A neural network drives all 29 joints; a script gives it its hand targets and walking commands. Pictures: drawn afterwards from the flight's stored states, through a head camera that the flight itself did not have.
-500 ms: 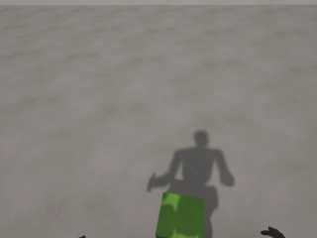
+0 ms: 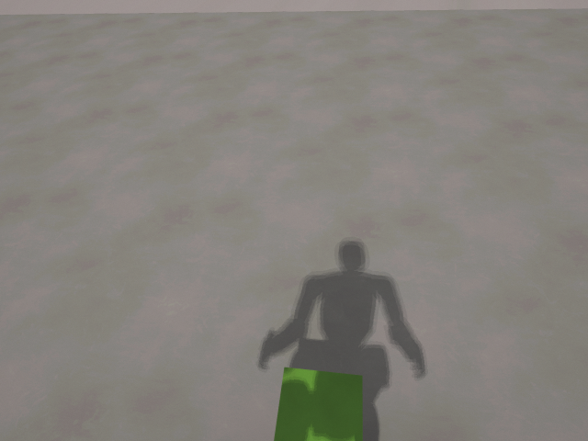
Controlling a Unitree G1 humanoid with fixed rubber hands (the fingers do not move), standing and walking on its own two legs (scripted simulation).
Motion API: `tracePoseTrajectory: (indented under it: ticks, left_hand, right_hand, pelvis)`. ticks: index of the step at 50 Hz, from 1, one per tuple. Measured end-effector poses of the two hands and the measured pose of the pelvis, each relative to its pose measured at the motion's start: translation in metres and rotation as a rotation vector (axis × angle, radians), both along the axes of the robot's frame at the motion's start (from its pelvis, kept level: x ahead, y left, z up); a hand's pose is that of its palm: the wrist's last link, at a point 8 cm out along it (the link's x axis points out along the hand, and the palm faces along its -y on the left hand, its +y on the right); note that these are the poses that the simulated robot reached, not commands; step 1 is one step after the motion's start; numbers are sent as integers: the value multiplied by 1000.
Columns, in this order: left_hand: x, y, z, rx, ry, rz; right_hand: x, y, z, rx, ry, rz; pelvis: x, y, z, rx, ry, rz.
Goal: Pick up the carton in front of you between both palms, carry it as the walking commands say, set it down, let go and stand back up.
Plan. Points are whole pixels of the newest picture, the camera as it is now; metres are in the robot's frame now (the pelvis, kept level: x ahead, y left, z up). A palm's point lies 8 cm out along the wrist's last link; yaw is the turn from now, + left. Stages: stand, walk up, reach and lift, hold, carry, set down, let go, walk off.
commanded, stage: stand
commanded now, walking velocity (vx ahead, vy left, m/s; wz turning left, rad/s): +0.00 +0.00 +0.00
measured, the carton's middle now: (319, 425) +0.31 -0.01 -0.63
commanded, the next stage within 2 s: none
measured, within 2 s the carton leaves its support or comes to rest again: neither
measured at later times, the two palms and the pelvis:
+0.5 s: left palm out of the picture +0.02 +0.25 -0.12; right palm out of the picture -0.05 -0.24 -0.13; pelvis -0.02 +0.00 +0.01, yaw -2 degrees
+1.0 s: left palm out of the picture -0.05 +0.24 -0.13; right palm out of the picture -0.10 -0.21 -0.13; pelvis -0.03 +0.01 +0.01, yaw -2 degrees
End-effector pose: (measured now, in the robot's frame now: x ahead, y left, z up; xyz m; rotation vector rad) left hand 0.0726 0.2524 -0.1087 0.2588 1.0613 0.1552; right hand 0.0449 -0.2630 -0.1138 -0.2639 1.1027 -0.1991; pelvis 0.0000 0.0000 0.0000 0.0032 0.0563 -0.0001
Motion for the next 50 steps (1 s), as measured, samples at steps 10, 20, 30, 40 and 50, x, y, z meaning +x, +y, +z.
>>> tracePoseTrajectory:
  ticks: [10, 20, 30, 40, 50]
  left_hand:
    - [-17, 1, -3, 8, 64, -1]
    - [-39, -2, -7, -4, 134, 6]
    - [-69, -7, -12, -26, 220, 25]
    - [-98, -13, -17, -48, 298, 45]
    - [-118, -17, -20, -66, 349, 59]
  right_hand:
    - [-36, 1, -7, 11, 97, -36]
    - [-74, 12, -13, 39, 199, -64]
    - [-108, 25, -16, 69, 291, -86]
    - [-129, 40, -18, 94, 349, -101]
    - [-142, 54, -19, 115, 380, -114]
  pelvis:
    - [-6, 1, 2, 5, -19, -18]
    - [-13, 3, 6, 5, -40, -29]
    - [-20, 6, 9, 4, -58, -33]
    - [-26, 10, 11, 2, -70, -33]
    - [-32, 14, 12, 1, -75, -33]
